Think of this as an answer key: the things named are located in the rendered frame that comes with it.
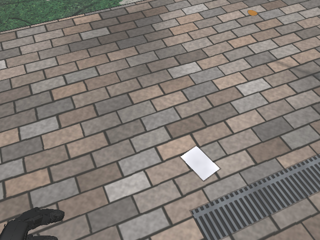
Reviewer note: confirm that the robot left hand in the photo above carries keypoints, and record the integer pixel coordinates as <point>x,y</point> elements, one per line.
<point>18,228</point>

